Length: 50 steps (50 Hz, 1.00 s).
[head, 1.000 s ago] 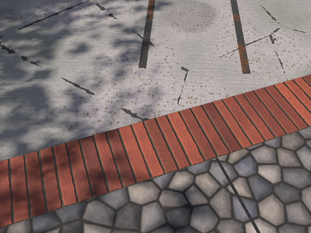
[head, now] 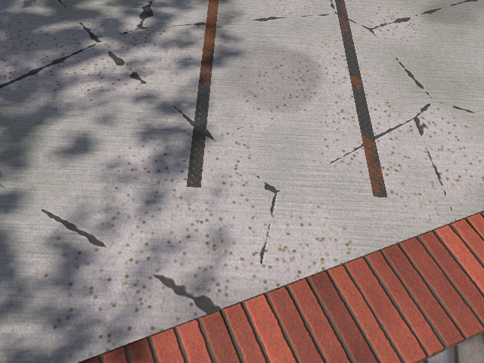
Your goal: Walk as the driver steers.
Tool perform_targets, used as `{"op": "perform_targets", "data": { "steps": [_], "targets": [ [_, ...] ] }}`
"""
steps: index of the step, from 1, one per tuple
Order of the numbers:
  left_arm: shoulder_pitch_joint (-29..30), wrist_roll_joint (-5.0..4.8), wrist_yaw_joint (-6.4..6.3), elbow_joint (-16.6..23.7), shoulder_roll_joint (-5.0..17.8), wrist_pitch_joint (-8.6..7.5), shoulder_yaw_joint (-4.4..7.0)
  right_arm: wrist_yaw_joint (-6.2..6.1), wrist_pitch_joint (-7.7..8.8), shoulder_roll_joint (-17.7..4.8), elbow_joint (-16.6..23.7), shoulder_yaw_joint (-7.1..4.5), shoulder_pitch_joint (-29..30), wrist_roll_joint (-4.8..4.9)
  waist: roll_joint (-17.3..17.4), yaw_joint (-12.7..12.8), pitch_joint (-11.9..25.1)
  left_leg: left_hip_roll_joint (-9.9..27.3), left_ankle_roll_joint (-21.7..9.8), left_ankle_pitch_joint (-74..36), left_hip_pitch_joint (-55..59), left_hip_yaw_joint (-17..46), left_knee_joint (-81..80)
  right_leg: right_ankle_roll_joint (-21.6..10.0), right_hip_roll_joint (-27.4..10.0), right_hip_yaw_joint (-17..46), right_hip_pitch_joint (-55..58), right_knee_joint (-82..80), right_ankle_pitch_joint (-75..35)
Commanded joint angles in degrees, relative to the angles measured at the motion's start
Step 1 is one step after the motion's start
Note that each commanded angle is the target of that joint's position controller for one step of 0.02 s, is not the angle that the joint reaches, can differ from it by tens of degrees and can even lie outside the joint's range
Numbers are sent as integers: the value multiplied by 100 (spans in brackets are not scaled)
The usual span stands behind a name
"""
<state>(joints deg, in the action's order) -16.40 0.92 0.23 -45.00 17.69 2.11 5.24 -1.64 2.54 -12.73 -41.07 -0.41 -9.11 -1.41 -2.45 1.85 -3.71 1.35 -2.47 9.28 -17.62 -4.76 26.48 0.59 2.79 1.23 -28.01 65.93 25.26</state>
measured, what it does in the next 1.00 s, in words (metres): walks ahead: right foot, then left foot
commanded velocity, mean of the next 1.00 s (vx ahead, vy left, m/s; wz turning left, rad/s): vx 0.30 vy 0.00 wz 0.01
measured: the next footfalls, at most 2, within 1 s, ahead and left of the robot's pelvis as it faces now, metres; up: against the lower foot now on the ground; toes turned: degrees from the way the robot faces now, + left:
right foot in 0.28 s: +0.06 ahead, -0.12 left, +0.00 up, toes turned -12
left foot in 0.86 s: +0.36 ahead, +0.08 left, +0.00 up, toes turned +4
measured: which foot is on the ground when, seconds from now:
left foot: down 0.00-0.26, up 0.28-0.84, down 0.86-1.00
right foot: up 0.00-0.26, down 0.28-0.88, up 0.90-1.00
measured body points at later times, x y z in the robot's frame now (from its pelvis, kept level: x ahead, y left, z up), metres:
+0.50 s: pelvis +0.05 -0.04 +0.01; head +0.05 -0.06 +0.46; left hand +0.20 +0.19 -0.10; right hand +0.07 -0.32 -0.12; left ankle +0.11 +0.09 -0.67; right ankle +0.02 -0.11 -0.74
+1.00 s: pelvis +0.28 +0.02 -0.01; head +0.31 +0.04 +0.44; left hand +0.32 +0.29 -0.14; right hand +0.43 -0.24 -0.11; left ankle +0.32 +0.08 -0.74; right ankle +0.19 -0.13 -0.64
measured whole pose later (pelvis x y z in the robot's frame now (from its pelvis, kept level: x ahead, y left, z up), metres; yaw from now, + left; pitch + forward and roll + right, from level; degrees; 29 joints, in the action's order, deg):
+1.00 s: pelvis +0.28 +0.02 -0.01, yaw +5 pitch +1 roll +0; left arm -16.6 1.4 0.2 -46.4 15.6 -3.2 2.2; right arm 1.3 0.9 -15.9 -42.2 -3.7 -12.2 -0.4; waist -1.4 1.3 -3.2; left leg -5.3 -5.9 11.6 -19.3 -1.8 30.1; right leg -0.1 -4.2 -0.9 -23.1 69.7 19.4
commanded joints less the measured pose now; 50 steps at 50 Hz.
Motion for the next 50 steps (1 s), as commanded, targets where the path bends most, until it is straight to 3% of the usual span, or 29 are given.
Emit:
{"op": "perform_targets", "data": {
  "steps": [1, 7, 10, 12, 13, 14, 15, 16, 17, 18, 20, 22, 24, 28, 33, 38, 40, 41, 42, 43, 44, 45, 46, 47, 48, 50],
  "targets": [
    [-517, -4, 66, 301, 184, 124, 56, -37, 53, -742, 276, -221, -170, -26, 994, 71, 851, 1527, -940, -3383, 745, 797, -773, 117, -142, 54, -113, 92, -341],
    [365, -1, 228, 774, 90, 237, -85, 11, -91, -993, 230, -342, -270, -55, 1210, -127, 709, 1544, -840, -1633, 386, 244, -828, 15, -326, -313, 537, -1674, -621],
    [597, -22, 240, 956, 207, 210, -84, 52, -203, -1196, 205, -432, -454, -57, 1246, -265, 695, 1705, -762, -1027, 483, 259, -603, -117, -258, -533, 857, -2344, -350],
    [479, -23, 228, 980, 194, 123, -84, 59, -293, -1291, 192, -480, -426, -3, 1061, -132, 677, 1644, -486, -568, 359, 82, -114, -262, -142, -639, 1414, -3338, -679],
    [238, 15, 184, 874, 277, 50, -63, 80, -338, -1216, 137, -485, -650, -34, 657, -104, 796, 1495, -179, 369, 46, -108, 338, -360, -79, -450, 1965, -3904, -867],
    [-64, 80, 108, 818, 694, -29, 31, 130, -393, -846, 199, -405, -821, -105, -753, -53, 742, 958, 219, 1903, -851, -631, 1783, -629, -1138, 1182, 2474, -4883, -322],
    [-339, 54, 78, 920, 1509, -14, 237, 114, -457, -631, 681, -290, -371, -83, -1758, 173, 487, -101, 425, 3015, -2401, -397, 2797, -1535, -2453, 3398, 2505, -5442, 322],
    [-569, 52, 36, 796, 1134, 7, 171, 118, -485, -965, 640, -368, -1, -153, -890, 440, 317, 204, 383, 2545, -2484, 368, 3271, -1771, -2421, 3127, 2276, -5567, 785],
    [-302, 56, -3, 750, 717, 16, 2, 201, -461, -919, 587, -380, -39, -51, -835, 195, 118, 288, 330, 1925, -2410, 463, 3215, -1621, -2129, 2642, 2035, -5730, 1313],
    [45, 39, -19, 735, 428, -5, -106, 281, -399, -883, 414, -374, -258, -2, -777, -54, -25, 356, 338, 1401, -2195, 477, 2941, -1340, -1777, 2179, 1914, -5918, 1175],
    [266, 30, -47, 717, 306, -179, -168, 374, -343, -969, 16, -424, -709, -98, -622, -194, 114, 290, 343, 735, -1798, 330, 3039, -1141, -1372, 1404, 2064, -5919, -85],
    [91, 49, -16, 622, 360, -334, -157, 425, -345, -890, -97, -428, -757, -33, -223, -196, 220, 231, 284, 487, -1839, 420, 3088, -1121, -1431, 1098, 2333, -5922, -641],
    [-152, 64, -21, 496, 422, -439, -129, 455, -343, -821, -80, -433, -549, 25, -162, -81, 73, 134, 256, 324, -2166, 681, 2976, -1115, -1554, 960, 2581, -6036, -594],
    [-412, 55, -92, 288, 374, -541, -124, 434, -331, -781, -101, -480, -440, -43, -148, -11, -127, -3, 286, 106, -2709, 1062, 2826, -1173, -1824, 705, 2962, -6175, -523],
    [-571, 69, -118, 25, 335, -636, -110, 485, -295, -600, 27, -419, -6, -91, -133, 110, -334, 140, 299, -110, -2771, 771, 2218, -1171, -1864, 88, 3089, -6099, -1194],
    [-790, 77, -106, -237, 454, -653, -64, 621, -271, -518, 461, -345, 624, -72, -303, 224, -460, 187, -61, 144, -2250, 136, 1319, -1036, -1923, -503, 3115, -5686, -2370],
    [-732, 73, -107, -286, 556, -619, -43, 615, -263, -546, 518, -354, 524, -65, -341, 108, -320, -13, -310, 455, -1645, -154, 1040, -917, -1891, -770, 3068, -5223, -3469],
    [-683, 68, -111, -298, 656, -606, -28, 575, -254, -591, 478, -388, 272, -76, -368, -33, -83, -261, -447, 683, -1088, -344, 1001, -847, -1846, -952, 3018, -4657, -4670],
    [-631, 56, -110, -315, 746, -573, -24, 533, -223, -669, 358, -448, -184, -81, -281, -292, 239, -517, -585, 762, -386, -413, 785, -732, -1752, -1167, 2904, -3749, -5564],
    [-602, 31, -123, -291, 750, -541, -47, 456, -163, -799, 44, -539, -1183, -125, 8, -745, 890, -705, -760, 553, 1004, -310, 414, -556, -1513, -1406, 2377, -2322, -5500],
    [-668, -65, -85, -4, 418, -554, -158, 354, -135, -1479, -52, -738, -2019, -156, 976, -1081, 1699, 678, -1323, 1999, 2845, 1857, -91, -250, -1075, -1516, 553, -161, -3558],
    [-440, 15, -14, 320, 169, -618, -198, 340, -135, -1896, 52, -785, -1839, 69, 1739, -793, 2183, 1895, -1786, 1746, 3619, 4913, -1093, -42, -56, -664, -1060, 1303, 419],
    [125, 47, 0, 422, 502, -659, -135, 312, -177, -1852, 17, -792, -1784, 148, 950, -1010, 1791, 1806, -1773, 859, 3479, 4444, -1097, -109, -354, 141, -1628, 1639, 63],
    [198, -36, 10, 434, 425, -716, -178, 247, -174, -1588, -59, -714, -1562, 127, 597, -778, 1121, 1681, -1661, -65, 2802, 3542, -927, -147, -641, 102, -1655, 1433, -414],
    [76, -23, -12, 349, 365, -733, -200, 223, -149, -1262, -40, -612, -1255, 113, 258, -486, 696, 1366, -1399, -838, 2009, 2935, -947, -154, -869, 91, -1305, 788, -729],
    [-193, 139, -3, 261, 343, -537, -206, 223, -100, -998, 49, -501, -800, 140, 426, -102, 482, 872, -1193, -1439, 1104, 2262, -1141, -30, -1012, 90, -645, 199, -794]
  ]
}}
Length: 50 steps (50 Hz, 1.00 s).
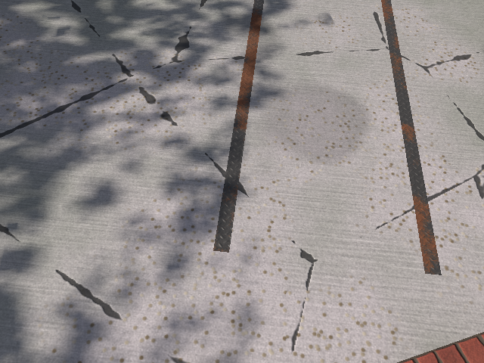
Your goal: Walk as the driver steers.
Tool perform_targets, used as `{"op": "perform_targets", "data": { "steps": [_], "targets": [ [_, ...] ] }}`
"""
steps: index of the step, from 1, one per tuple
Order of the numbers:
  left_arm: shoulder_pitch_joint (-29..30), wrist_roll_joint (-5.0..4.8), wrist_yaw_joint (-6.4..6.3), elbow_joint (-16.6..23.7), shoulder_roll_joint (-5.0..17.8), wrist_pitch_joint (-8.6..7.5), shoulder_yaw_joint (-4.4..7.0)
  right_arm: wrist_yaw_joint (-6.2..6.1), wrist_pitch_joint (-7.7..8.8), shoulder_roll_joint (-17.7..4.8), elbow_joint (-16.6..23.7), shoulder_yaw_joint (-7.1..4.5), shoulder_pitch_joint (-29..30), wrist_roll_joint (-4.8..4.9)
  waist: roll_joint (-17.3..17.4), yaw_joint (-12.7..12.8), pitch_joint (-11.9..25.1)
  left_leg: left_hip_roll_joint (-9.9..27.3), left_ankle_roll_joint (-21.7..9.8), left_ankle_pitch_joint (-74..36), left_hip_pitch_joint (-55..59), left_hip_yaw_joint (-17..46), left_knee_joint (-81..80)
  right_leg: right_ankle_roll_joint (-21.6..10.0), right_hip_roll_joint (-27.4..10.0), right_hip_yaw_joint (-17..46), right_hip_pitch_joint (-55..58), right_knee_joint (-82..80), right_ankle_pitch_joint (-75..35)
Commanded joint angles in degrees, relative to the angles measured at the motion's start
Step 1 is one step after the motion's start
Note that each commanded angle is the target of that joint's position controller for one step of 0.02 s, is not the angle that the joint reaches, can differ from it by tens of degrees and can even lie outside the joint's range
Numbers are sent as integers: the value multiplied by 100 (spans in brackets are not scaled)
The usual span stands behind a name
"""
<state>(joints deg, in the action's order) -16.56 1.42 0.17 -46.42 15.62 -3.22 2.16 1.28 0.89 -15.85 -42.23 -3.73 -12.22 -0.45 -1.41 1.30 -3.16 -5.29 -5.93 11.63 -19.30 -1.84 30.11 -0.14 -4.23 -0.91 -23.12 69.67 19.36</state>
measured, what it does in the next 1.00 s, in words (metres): goes down: right foot 0.13 m lower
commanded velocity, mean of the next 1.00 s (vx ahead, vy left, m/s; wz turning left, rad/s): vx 0.49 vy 0.00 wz -0.17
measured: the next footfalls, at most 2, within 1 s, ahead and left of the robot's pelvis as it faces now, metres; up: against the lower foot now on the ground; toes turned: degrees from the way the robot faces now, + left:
right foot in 0.60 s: +0.59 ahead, -0.12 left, -0.13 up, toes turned -2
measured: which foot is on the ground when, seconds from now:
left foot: down 0.00-0.60, up 0.62-1.00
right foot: up 0.00-0.58, down 0.60-1.00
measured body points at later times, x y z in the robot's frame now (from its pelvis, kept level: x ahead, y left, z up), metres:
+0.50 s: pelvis +0.32 -0.02 -0.05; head +0.35 -0.03 +0.40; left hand +0.50 +0.25 -0.13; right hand +0.26 -0.31 -0.17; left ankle +0.04 +0.05 -0.73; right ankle +0.53 -0.13 -0.74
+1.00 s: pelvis +0.66 -0.07 -0.13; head +0.70 -0.08 +0.32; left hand +0.68 +0.20 -0.27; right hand +0.85 -0.32 -0.22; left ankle +0.85 +0.01 -0.84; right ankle +0.55 -0.12 -0.86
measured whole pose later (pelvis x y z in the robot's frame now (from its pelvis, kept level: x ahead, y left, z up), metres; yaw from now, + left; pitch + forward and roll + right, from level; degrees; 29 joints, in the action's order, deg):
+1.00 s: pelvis +0.66 -0.07 -0.13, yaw -15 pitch +1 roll -1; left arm -25.2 0.4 0.2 -52.3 14.0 -2.0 3.4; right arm 0.5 3.5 -12.4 -42.9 1.4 1.3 -1.6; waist 1.1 6.0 -3.0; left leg 0.7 1.2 2.2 -31.3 2.7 33.5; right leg -6.7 10.4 10.5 -2.7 25.1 21.3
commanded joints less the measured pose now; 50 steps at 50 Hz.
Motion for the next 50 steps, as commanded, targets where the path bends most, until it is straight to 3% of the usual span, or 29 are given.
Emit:
{"op": "perform_targets", "data": {
  "steps": [1, 3, 7, 10, 12, 16, 17, 18, 19, 20, 22, 23, 24, 25, 27, 29, 30, 31, 32, 33, 34, 36, 37, 38, 40, 43, 45, 47, 50],
  "targets": [
    [-213, 122, 13, 409, 567, 103, 112, -50, 118, -667, 164, -149, -494, 70, 341, -2, 417, 1427, -878, -1846, 1111, 1868, -1598, 99, -289, 270, -1040, -360, -267],
    [-53, 119, 30, 493, 524, 229, 116, -34, 184, -783, 89, -169, -621, 102, 362, 31, 334, 1249, -934, -1865, 959, 1705, -1767, 213, -225, 176, -1136, -760, -574],
    [982, 118, 63, 836, 508, 248, 106, -50, 204, -858, -14, -164, -926, 121, 383, -224, -28, 1001, -800, -1894, 867, 1650, -1932, 307, -92, 101, -1398, -2136, -1628],
    [1157, 102, 156, 798, 260, 197, 6, -80, 235, -751, -154, -110, -1126, 109, 612, -351, 182, 897, -570, -2627, 1077, 1250, -1843, 167, 91, -126, -900, -2731, -2329],
    [903, 72, 186, 595, 563, 146, 122, -127, 285, -825, -188, -119, -1302, -30, 504, -349, 431, 1311, -666, -3053, 1913, 1400, -1569, -56, -57, 56, -1348, -1986, -2699],
    [1397, 153, 247, 703, 728, 128, 203, -239, 245, -861, -343, -120, -1706, -142, 301, -506, -67, 1767, -835, -3530, 3226, 1473, -1238, -356, -93, 208, -2594, -1815, -1539],
    [1605, 110, 209, 786, 788, 102, 266, -342, 291, -868, -593, -163, -2159, -183, 510, -673, -239, 1988, -758, -3222, 4258, 1745, -1059, -449, -242, 850, -3626, -1695, -1634],
    [1728, 84, 181, 813, 821, 55, 277, -408, 313, -891, -677, -186, -2261, -185, 388, -745, -405, 2084, -690, -3126, 4840, 1749, -1017, -464, -112, 1033, -4336, -1668, -1282],
    [2104, -8, 178, 913, 879, -39, 307, -401, 368, -923, -769, -203, -2452, -224, 305, -954, -702, 1862, -628, -2587, 5036, 1574, -1092, -439, 110, 976, -4809, -2096, -1135],
    [2279, 1, 197, 936, 785, -110, 275, -417, 414, -889, -835, -197, -2436, -257, 289, -1004, -817, 1759, -560, -2545, 4910, 1440, -1056, -470, 207, 922, -4699, -2382, -1248],
    [2408, -23, 284, 1028, 581, -216, 158, -464, 525, -733, -842, -125, -1943, -280, 212, -802, -882, 1397, -309, -2422, 3844, 891, -1224, -434, 86, 598, -3512, -3402, -2382],
    [2354, -39, 372, 1039, 345, -220, 58, -412, 632, -665, -811, -65, -1568, -251, 56, -779, -769, 1072, -251, -1781, 2701, 532, -1460, -410, 116, 20, -2023, -4294, -3527],
    [2277, -4, 459, 979, 36, -187, -21, -360, 690, -524, -924, 13, -1588, -108, -110, -847, -574, 1120, -253, -1262, 1774, 528, -1660, -463, 191, -150, -483, -4600, -4580],
    [1861, 35, 465, 831, 35, -136, -5, -338, 715, -609, -1011, 41, -1556, -35, -146, -706, -432, 1121, -233, -1406, 1599, 501, -1304, -502, 268, -60, 226, -4611, -5023],
    [754, 137, 307, 348, 365, -66, 111, -350, 697, -847, -1140, 60, -1520, -14, -124, -271, -27, 986, -116, -2651, 2049, 391, 159, -537, 649, -325, 862, -4685, -4733],
    [-1170, 247, 148, -339, 713, -102, 257, -431, 517, -903, -1342, 65, -1463, -50, 141, 651, 494, 902, 28, -3842, 1727, 181, 3254, -722, 578, -482, 2392, -4970, -4342],
    [-1786, 290, 96, -597, 936, -119, 362, -407, 494, -728, -1349, 54, -1222, -70, -647, 1018, 705, 169, 188, -769, 692, -244, 5933, -978, 162, -59, 3352, -5180, -4665],
    [-1795, 303, 138, -534, 1403, -176, 383, -406, 517, -150, -1172, 169, -2097, 88, -1470, 152, 1495, 84, 361, 3528, -1859, 273, 7849, -1448, -1344, 1348, 5705, -2502, -8837],
    [-2113, 59, 202, -423, 1464, -123, 454, -406, 577, -567, -979, 160, -1875, 246, -564, 632, 2810, 173, 518, 2824, -2501, 893, 7848, -2231, -2029, 2722, 6564, -2723, -9162],
    [-1706, -54, 126, -351, 1484, -22, 518, -388, 557, -735, -802, 186, -1527, 201, -31, 577, 2848, 444, 576, 2107, -2958, 720, 7406, -2529, -2058, 3385, 6070, -3671, -6104],
    [-1147, -143, 12, -340, 1230, 51, 468, -350, 488, -709, -735, 224, -857, -141, 450, 395, 1764, 702, 580, 1625, -2938, 556, 6792, -2370, -1625, 3381, 4428, -4477, -4168],
    [-703, -97, -13, -233, 903, 45, 289, -172, 313, -585, -650, 255, -689, -414, 705, -116, 586, 972, 567, 1350, -2245, 605, 5654, -2146, -1405, 3113, 1959, -5021, -3212],
    [-640, -107, -1, -282, 754, -8, 228, -159, 191, -451, -501, 255, -368, -339, 696, -265, 131, 1103, 674, 1096, -1800, 619, 4686, -1977, -1116, 2769, 821, -5315, -3482],
    [-552, -138, -1, -380, 814, -50, 248, -144, 140, -287, -328, 316, -124, -338, 548, -389, -20, 1121, 804, 789, -1257, 489, 3771, -1852, -700, 2361, 132, -5490, -3674],
    [-398, -97, 9, -292, 926, -106, 292, -123, 195, -133, -217, 383, 12, -280, 102, -425, 236, 1020, 899, 52, -761, 312, 2782, -1738, -344, 1867, -29, -5452, -4560],
    [-574, -247, 37, -326, 570, -67, 247, -108, 282, -116, -67, 392, 631, -165, -83, -144, 399, 815, 802, -1422, -452, 233, 1502, -1235, 117, 1468, 343, -5280, -4293],
    [-801, -246, 27, -345, 535, 9, 250, -109, 276, -144, 96, 386, 1152, -113, -116, 119, 319, 656, 805, -1773, -498, 216, 1031, -1022, 175, 1660, 697, -5156, -3791],
    [-1036, -152, 4, -386, 603, 74, 283, -102, 283, -196, 267, 371, 1524, -99, -124, 269, 168, 561, 785, -1449, -671, 272, 681, -1002, 53, 2007, 1147, -4973, -3528],
    [-903, -23, -39, -312, 779, 88, 334, -97, 374, -372, 203, 275, 1118, -97, -190, 26, 131, 354, 602, -473, -16, 391, -14, -983, -34, 2469, 1447, -4431, -3457]
  ]
}}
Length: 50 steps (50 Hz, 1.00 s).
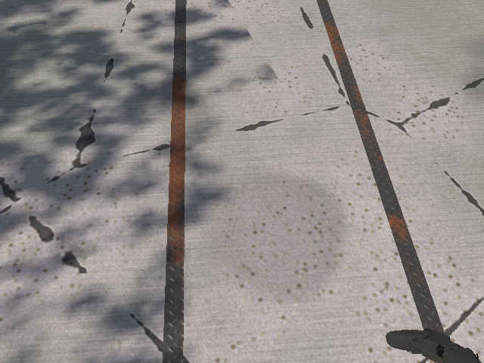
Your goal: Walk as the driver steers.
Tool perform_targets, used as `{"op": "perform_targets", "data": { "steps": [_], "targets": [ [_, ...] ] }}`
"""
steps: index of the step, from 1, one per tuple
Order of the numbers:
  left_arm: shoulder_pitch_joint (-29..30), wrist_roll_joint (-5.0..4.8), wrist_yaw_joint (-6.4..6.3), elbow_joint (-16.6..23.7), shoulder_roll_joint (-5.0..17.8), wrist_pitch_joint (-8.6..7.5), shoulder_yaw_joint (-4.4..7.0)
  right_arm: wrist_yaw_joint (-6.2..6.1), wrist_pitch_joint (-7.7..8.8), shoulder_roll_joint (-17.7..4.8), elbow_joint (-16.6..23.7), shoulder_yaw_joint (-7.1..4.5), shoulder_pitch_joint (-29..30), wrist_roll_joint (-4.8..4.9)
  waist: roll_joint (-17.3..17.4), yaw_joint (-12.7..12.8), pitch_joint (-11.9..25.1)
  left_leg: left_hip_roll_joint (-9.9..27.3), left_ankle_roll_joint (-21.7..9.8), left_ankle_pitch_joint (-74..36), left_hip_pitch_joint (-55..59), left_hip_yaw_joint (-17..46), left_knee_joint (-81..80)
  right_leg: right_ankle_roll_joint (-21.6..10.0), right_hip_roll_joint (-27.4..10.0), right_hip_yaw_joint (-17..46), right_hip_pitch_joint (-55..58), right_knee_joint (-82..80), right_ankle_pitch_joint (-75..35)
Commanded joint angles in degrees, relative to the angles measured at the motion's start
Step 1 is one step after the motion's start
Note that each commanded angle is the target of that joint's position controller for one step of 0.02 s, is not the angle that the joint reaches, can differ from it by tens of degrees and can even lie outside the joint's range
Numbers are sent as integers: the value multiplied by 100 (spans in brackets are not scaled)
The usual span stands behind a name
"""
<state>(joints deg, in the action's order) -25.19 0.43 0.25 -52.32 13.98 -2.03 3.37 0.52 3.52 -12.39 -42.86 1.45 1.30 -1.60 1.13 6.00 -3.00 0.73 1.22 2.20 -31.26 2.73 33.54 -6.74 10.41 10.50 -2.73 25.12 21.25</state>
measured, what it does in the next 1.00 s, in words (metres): walks ahead, turning left: left foot, then right foot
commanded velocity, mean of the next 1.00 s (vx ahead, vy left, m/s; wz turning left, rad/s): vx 0.50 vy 0.00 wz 0.28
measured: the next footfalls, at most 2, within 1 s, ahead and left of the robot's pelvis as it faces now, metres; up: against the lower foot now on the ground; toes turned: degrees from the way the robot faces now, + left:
left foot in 0.04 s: +0.20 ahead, +0.11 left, +0.00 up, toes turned -5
right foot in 0.46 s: +0.35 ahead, -0.12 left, +0.00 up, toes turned +3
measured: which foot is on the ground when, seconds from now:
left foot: up 0.00-0.02, down 0.04-0.46, up 0.48-0.92, down 0.94-1.00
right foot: down 0.00-0.06, up 0.08-0.44, down 0.46-0.96, up 0.98-1.00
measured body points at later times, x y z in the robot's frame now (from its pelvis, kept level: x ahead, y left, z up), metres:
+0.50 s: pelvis +0.25 -0.02 +0.00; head +0.26 -0.03 +0.45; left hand +0.44 +0.21 -0.08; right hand +0.21 -0.29 -0.14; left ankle +0.16 +0.11 -0.71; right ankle +0.31 -0.12 -0.73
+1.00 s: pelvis +0.48 +0.05 -0.02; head +0.51 +0.07 +0.43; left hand +0.37 +0.29 -0.16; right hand +0.76 -0.11 -0.11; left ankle +0.54 +0.13 -0.73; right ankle +0.34 -0.12 -0.66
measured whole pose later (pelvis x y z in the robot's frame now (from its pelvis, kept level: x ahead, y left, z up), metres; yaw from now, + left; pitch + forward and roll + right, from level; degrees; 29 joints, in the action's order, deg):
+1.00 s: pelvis +0.48 +0.05 -0.02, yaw +22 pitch +1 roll +0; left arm -22.6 1.2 -0.5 -52.2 13.9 -2.8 2.6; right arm 2.6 1.0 -15.1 -42.8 -3.2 -3.0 -2.0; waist -0.2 3.0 -3.9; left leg -4.0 -8.3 11.2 -26.8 -5.3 37.3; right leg 0.9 -5.2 -8.0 -8.6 58.5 27.4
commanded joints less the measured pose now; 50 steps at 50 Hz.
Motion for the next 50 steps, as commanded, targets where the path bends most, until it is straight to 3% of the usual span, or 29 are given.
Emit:
{"op": "perform_targets", "data": {
  "steps": [1, 2, 3, 4, 5, 6, 7, 9, 11, 14, 18, 20, 22, 23, 24, 25, 26, 27, 29, 33, 37, 42, 44, 46, 47, 48, 49, 50],
  "targets": [
    [132, 58, -34, 308, 1020, -73, 231, -63, 166, -829, 91, -307, -868, -10, -334, -794, 353, -289, -274, 608, 2034, -33, -719, -239, -1257, 1206, -770, 709, -3819],
    [243, -15, 7, 443, 852, -160, 185, -140, 239, -1213, -16, -426, -1770, -104, 111, -1207, 1001, 563, -594, 1111, 3302, 804, -870, -82, -973, 811, -1265, 2005, -3292],
    [-390, -204, -7, 551, 364, -189, 80, -203, 166, -1764, -40, -591, -2409, -206, 1114, -1145, 1986, 2117, -1381, 1712, 4833, 3027, -1117, 154, -239, -115, -2583, 3750, -652],
    [-379, 6, -24, 522, 693, -141, 107, -162, 58, -1583, -196, -634, -2306, -74, 1193, -1037, 1807, 2376, -1744, 2595, 4590, 4315, -1602, 132, -306, -427, -3438, 4259, 1187],
    [-62, 141, 5, 438, 747, -93, 123, -104, 27, -1083, -183, -549, -2032, -11, 379, -958, 841, 2076, -1679, 3270, 3781, 3755, -1721, 129, -626, -286, -3679, 4496, 745],
    [385, 204, 65, 549, 621, -104, 95, -55, 25, -788, -177, -487, -1742, -1, 9, -919, 294, 1771, -1574, 2978, 3092, 3141, -1879, 159, -745, -329, -3653, 4249, 380],
    [570, 217, 106, 647, 536, -101, 88, -39, 31, -706, -207, -467, -1569, -17, 112, -756, 19, 1499, -1435, 2348, 2565, 2610, -2024, 202, -899, -345, -3464, 3892, 186],
    [537, 290, 160, 647, 467, -47, 56, -3, 86, -708, -375, -468, -1586, 10, 509, -537, 74, 1108, -1358, 1004, 2096, 1951, -2099, 378, -1063, -613, -2965, 3457, -9],
    [668, 272, 169, 712, 434, -33, 14, 42, 132, -808, -464, -519, -1673, 64, 522, -461, 314, 963, -1449, 14, 2012, 1613, -2070, 515, -1142, -847, -2735, 3046, -178],
    [1490, 195, 186, 990, 298, -48, -116, 43, 91, -1000, -607, -616, -1887, 120, 509, -611, 210, 779, -1406, 110, 1629, 1278, -2262, 688, -1219, -1058, -2404, 1936, -712],
    [2098, 100, 113, 1186, 446, -94, -143, 72, 22, -1166, -727, -706, -2257, 103, 476, -780, 242, 752, -1248, 305, 1563, 1365, -2135, 796, -1056, -1181, -1807, 1085, -1143],
    [2031, 94, 57, 1200, 471, -143, -136, 58, -1, -1220, -760, -732, -2333, 105, 440, -674, 263, 768, -1152, 469, 1537, 1525, -1845, 787, -996, -1178, -1359, 658, -1090],
    [1370, 143, -36, 998, 654, -237, -60, 17, -7, -1137, -744, -732, -2310, 111, 185, -337, 421, 453, -907, 654, 1116, 1479, -1061, 675, -1077, -994, -184, 13, -1017],
    [652, 232, -124, 906, 1043, -312, 47, 17, 45, -863, -602, -666, -2171, 156, -426, 28, 835, 38, -701, 992, 613, 1069, 173, 457, -1996, -14, 711, -478, -198],
    [217, 267, -185, 870, 1678, -274, 196, 29, 70, -353, -356, -548, -2270, 276, -1690, 103, 1259, -633, -510, 2519, -570, 144, 1699, 51, -3340, 1815, 1601, -1231, 1309],
    [332, 208, -196, 824, 1545, -191, 218, 0, -20, -806, -412, -640, -2458, 122, -1429, -115, 1046, -354, -569, 2839, -903, 72, 2564, -275, -3637, 2551, 1046, -1364, 1764],
    [699, 170, -155, 927, 1037, -195, 92, 25, -79, -909, -529, -686, -2402, 48, -816, -294, 524, -71, -627, 2423, -954, 231, 2885, -253, -3310, 2020, 629, -1360, 1562],
    [948, 141, -121, 950, 721, -231, 19, 70, -97, -760, -570, -667, -2307, 36, -650, -401, 195, 75, -581, 2035, -897, 199, 2887, -180, -3013, 1304, 269, -1446, 704],
    [1037, 139, -139, 898, 480, -299, -44, 136, -177, -677, -566, -679, -2144, -22, -785, -511, 53, 235, -461, 1626, -775, 63, 2827, -37, -2631, 285, 55, -1530, -679],
    [606, 58, -133, 608, 504, -414, 2, 242, -293, -495, -324, -638, -1581, -39, -671, -538, 163, 259, -306, 1070, -1056, -82, 2817, -95, -2545, -655, 300, -1429, -2770],
    [512, 67, -125, 437, 455, -407, 10, 362, -309, -354, 28, -531, -760, -43, -702, -483, -48, 314, -240, 354, -1031, -310, 1804, -87, -2439, -1373, 148, -1516, -3010],
    [282, 70, -129, 244, 768, -375, 96, 452, -302, -421, 355, -453, -44, -58, -639, -399, -189, 138, -597, 277, -168, -864, 496, 43, -2544, -1956, 213, -1330, -3646],
    [196, 72, -157, 162, 917, -312, 126, 402, -308, -522, 362, -485, -158, -90, -674, -506, -30, -151, -835, 762, 288, -1086, 304, 111, -2581, -2192, 506, -682, -5197],
    [149, 76, -184, 123, 1094, -198, 158, 323, -261, -725, 113, -590, -1103, -106, -666, -929, 553, -576, -1146, 1135, 1443, -1154, 18, 161, -2567, -2369, 512, 934, -6135],
    [151, 85, -174, 176, 1086, -158, 142, 235, -220, -944, -202, -708, -2046, -155, -365, -1342, 1084, -596, -1352, 1098, 2773, -886, -335, 306, -2446, -2482, -198, 2368, -5263],
    [-95, 65, -107, 437, 555, -160, 18, 128, -217, -1562, -255, -875, -2446, -180, 675, -1257, 1706, 969, -1829, 1925, 4401, 1281, -554, 546, -2010, -2463, -2032, 4315, -1558],
    [157, 59, -38, 830, 630, -212, 46, 92, -281, -1972, -48, -947, -2363, 18, 1166, -1172, 2201, 2087, -2543, 1726, 5034, 4283, -1602, 768, -942, -1543, -3549, 5722, 1167],
    [927, 99, -18, 960, 912, -247, 104, 35, -342, -1799, -144, -923, -2330, 88, 310, -1328, 1453, 1822, -2348, 1390, 4687, 3490, -1774, 695, -1286, -892, -4189, 5744, 549]
  ]
}}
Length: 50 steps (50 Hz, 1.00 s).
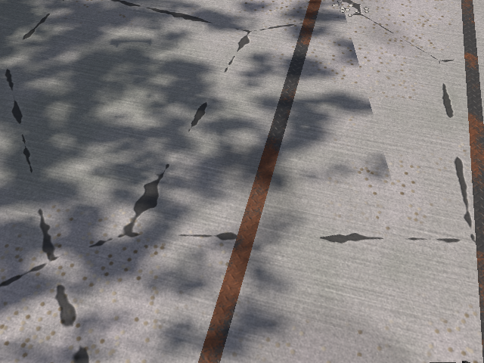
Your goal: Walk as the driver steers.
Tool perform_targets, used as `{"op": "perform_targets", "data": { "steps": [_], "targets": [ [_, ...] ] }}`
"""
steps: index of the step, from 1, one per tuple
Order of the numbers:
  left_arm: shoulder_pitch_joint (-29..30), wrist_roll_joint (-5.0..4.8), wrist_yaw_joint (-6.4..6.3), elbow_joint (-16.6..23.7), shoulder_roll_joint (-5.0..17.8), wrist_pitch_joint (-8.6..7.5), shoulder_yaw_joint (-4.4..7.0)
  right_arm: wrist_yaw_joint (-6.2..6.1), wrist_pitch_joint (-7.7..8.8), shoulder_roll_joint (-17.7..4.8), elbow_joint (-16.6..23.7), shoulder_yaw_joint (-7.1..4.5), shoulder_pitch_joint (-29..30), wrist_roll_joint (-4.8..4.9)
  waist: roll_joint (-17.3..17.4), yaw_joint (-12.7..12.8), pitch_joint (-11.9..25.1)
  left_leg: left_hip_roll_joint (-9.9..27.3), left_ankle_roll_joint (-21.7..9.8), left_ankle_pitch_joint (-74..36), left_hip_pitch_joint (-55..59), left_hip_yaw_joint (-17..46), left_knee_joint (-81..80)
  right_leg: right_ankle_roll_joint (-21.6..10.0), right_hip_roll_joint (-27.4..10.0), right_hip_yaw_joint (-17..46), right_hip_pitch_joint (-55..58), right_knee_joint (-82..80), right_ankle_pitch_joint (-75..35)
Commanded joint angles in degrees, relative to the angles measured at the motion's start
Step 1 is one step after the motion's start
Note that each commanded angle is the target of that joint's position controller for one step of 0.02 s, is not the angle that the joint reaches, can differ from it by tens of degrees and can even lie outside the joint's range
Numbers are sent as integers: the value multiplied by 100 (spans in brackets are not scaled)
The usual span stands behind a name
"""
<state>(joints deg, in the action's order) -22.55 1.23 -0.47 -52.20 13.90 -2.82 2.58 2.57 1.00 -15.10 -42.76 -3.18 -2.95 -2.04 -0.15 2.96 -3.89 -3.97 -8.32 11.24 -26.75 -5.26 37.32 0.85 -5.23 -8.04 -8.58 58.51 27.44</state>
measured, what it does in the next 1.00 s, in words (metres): walks ahead, turning right: right foot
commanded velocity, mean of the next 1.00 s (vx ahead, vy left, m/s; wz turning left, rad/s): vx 0.50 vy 0.00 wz -0.28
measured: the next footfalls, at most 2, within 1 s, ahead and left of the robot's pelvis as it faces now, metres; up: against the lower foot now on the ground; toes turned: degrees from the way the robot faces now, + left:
right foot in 0.52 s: +0.43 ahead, -0.10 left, +0.00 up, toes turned -8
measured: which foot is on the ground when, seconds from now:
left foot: down 0.00-0.54, up 0.56-1.00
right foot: up 0.00-0.50, down 0.52-1.00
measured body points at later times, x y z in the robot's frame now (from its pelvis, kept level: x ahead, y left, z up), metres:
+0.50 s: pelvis +0.27 -0.02 +0.01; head +0.30 -0.02 +0.46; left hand +0.45 +0.21 -0.10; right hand +0.23 -0.27 -0.13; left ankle +0.09 +0.05 -0.71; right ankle +0.39 -0.10 -0.71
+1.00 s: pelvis +0.55 -0.06 +0.02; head +0.59 -0.07 +0.47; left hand +0.62 +0.23 -0.10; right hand +0.69 -0.34 -0.07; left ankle +0.74 +0.01 -0.70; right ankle +0.39 -0.09 -0.71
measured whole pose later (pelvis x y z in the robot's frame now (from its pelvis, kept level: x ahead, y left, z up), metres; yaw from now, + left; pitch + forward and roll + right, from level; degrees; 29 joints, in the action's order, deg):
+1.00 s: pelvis +0.55 -0.06 +0.02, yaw -22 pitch +2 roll -1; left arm -25.6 0.8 -0.5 -50.3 16.5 -2.1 4.2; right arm 1.2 2.8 -15.0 -40.6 0.3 -1.1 -1.7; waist 1.5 5.9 -2.0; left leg 1.1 1.2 4.8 -31.8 1.9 32.6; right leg -6.4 8.5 12.6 1.4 19.4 21.2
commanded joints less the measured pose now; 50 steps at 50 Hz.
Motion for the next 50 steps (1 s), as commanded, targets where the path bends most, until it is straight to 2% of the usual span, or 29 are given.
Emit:
{"op": "perform_targets", "data": {
  "steps": [1, 2, 3, 4, 5, 7, 9, 14, 17, 20, 21, 23, 24, 25, 26, 27, 28, 29, 30, 31, 32, 33, 34, 36, 39, 41, 46, 48, 50],
  "targets": [
    [715, -44, 70, 967, 780, -235, 123, -223, -75, -1240, -203, -386, -1596, 159, 292, -773, 826, 2126, -1224, -141, 3414, 3474, -2158, -115, 25, 939, -3552, 1958, -639],
    [582, -30, 54, 848, 729, -247, 114, -235, -34, -965, -188, -311, -1323, 149, 25, -480, 452, 1774, -957, -911, 2665, 2915, -2218, -119, -157, 952, -3127, 1374, -856],
    [352, 57, 59, 745, 671, -158, 101, -252, 21, -752, -174, -234, -1101, 167, 18, -231, 381, 1536, -802, -1516, 2193, 2419, -2272, -92, -256, 955, -2677, 1057, -888],
    [55, 117, 84, 588, 591, -40, 75, -237, 91, -576, -153, -164, -971, 159, 45, -83, 498, 1394, -711, -1804, 1948, 2058, -2366, -75, -295, 929, -2279, 875, -944],
    [-43, 140, 116, 524, 532, 48, 69, -210, 184, -508, -211, -130, -1066, 162, 88, -54, 563, 1336, -695, -2172, 1831, 1886, -2437, -62, -260, 839, -2095, 774, -1000],
    [119, 97, 172, 529, 466, 135, 71, -178, 291, -601, -396, -142, -1322, 174, 155, -76, 430, 1242, -589, -2238, 1770, 1569, -2681, -54, -270, 751, -2215, 448, -1358],
    [618, 58, 200, 645, 491, 171, 84, -173, 330, -655, -514, -146, -1553, 157, 207, -243, 183, 1234, -405, -2124, 1941, 1399, -2900, -65, -312, 749, -2685, 67, -1854],
    [1395, -26, 245, 804, 430, 145, 78, -223, 398, -584, -702, -76, -1882, 120, 261, -510, -45, 1256, -63, -2100, 2543, 858, -3097, -189, -14, 943, -3184, -913, -2703],
    [1771, -8, 280, 913, 386, 123, 44, -297, 429, -525, -828, -23, -1996, 90, 253, -591, -213, 1377, 6, -2432, 2896, 555, -3155, -287, 197, 830, -3231, -1503, -2896],
    [2135, 42, 315, 1076, 297, 93, -18, -387, 423, -479, -996, 30, -2181, 74, 222, -669, -291, 1504, 65, -3270, 3386, 279, -2944, -431, 329, 466, -3140, -2094, -2695],
    [2122, 42, 317, 1103, 284, 86, -26, -415, 417, -517, -1035, 37, -2171, 61, 262, -618, -246, 1538, 116, -3892, 3496, 167, -2732, -520, 433, 331, -2931, -2276, -2494],
    [1784, 37, 280, 1041, 368, 91, 7, -477, 406, -698, -1076, 21, -2092, 38, 480, -407, 55, 1590, 233, -5891, 3693, -23, -1935, -755, 783, 18, -2274, -2396, -1917],
    [1369, 47, 257, 931, 462, 83, 47, -504, 375, -794, -1080, 1, -2051, 18, 582, -212, 306, 1624, 265, -6628, 3742, -90, -1257, -889, 967, -64, -1842, -2439, -1608],
    [690, 58, 234, 733, 612, 51, 118, -507, 330, -889, -1059, -23, -2000, -2, 613, 73, 670, 1631, 273, -6643, 3588, -137, -290, -1045, 1097, -3, -1115, -2653, -1486],
    [-191, 133, 196, 487, 817, 7, 224, -495, 317, -954, -962, -29, -1814, 41, 459, 546, 1095, 1529, 324, -5568, 2762, -285, 1050, -1306, 923, 426, 196, -3109, -1690],
    [-800, 184, 106, 421, 1486, 37, 431, -435, 383, -631, -651, 65, -1833, 137, -464, 666, 1705, 925, 499, -2641, 1055, -498, 3222, -1948, -536, 2445, 1767, -3188, -1534],
    [-403, 15, 122, 484, 1616, 90, 465, -335, 440, -527, -447, 43, -1889, 134, -1210, 207, 2022, -211, 639, 1837, -878, 324, 4691, -2715, -1516, 5213, 2675, -3894, -2344],
    [-99, -153, 145, 467, 1445, 115, 454, -293, 482, -657, -377, 46, -1478, 15, -281, 199, 1389, 330, 550, 1313, -1382, 1025, 4636, -2536, -1292, 4439, 2182, -4018, -2091],
    [209, -135, 131, 522, 1153, 128, 382, -254, 547, -637, -267, 67, -1259, 81, -18, 69, 774, 562, 574, 863, -1363, 950, 4235, -2331, -1149, 3800, 1361, -4230, -2171],
    [428, -98, 121, 526, 874, 131, 306, -250, 542, -616, -277, 60, -1254, 86, 301, -176, 306, 748, 618, 717, -1123, 882, 3689, -2053, -864, 3320, 631, -4422, -2522],
    [540, -115, 91, 512, 760, 102, 261, -250, 441, -577, -240, 70, -1253, -2, 278, -343, 132, 855, 729, 703, -859, 868, 3334, -1892, -587, 2955, 149, -4513, -2899],
    [597, -122, 78, 522, 744, 61, 239, -229, 319, -494, -259, 100, -1389, -71, 137, -452, 181, 907, 831, 659, -594, 826, 3075, -1804, -378, 2666, -105, -4596, -3081],
    [528, -129, 86, 506, 810, 4, 252, -213, 225, -448, -233, 110, -1413, -99, 35, -476, 233, 898, 915, 631, -513, 738, 2900, -1803, -273, 2532, -228, -4617, -3368],
    [383, -140, 92, 467, 992, -58, 301, -193, 134, -406, -99, 124, -1196, -96, -68, -463, 233, 910, 1062, 353, -598, 597, 2419, -1771, -92, 2349, -361, -4702, -3580],
    [67, -150, 85, 422, 1037, -44, 322, -176, 118, -412, 202, 133, -409, -70, -201, -205, 97, 911, 1204, -370, -960, 496, 1468, -1550, 80, 2340, -213, -4733, -3628],
    [-157, -152, 75, 395, 1045, -19, 335, -156, 128, -392, 335, 155, -20, -40, -287, -13, 158, 830, 1212, -799, -1040, 502, 931, -1386, 143, 2377, 81, -4598, -3766],
    [-534, -60, 5, 382, 1102, 25, 355, -131, 207, -439, 654, 214, 744, 25, -367, 282, 196, 561, 1091, -958, -1089, 551, -6, -1329, -10, 2755, 838, -4163, -4290],
    [-397, -27, -44, 455, 1184, 19, 376, -139, 257, -556, 696, 198, 645, 42, -418, 143, 216, 482, 966, -762, -645, 680, -426, -1220, -130, 2974, 909, -3937, -4420],
    [18, -13, -43, 588, 1304, -11, 399, -203, 312, -785, 463, 112, -189, 61, -461, -292, 470, 251, 774, -308, 698, 658, -790, -985, -48, 3001, 547, -3345, -5081]
  ]
}}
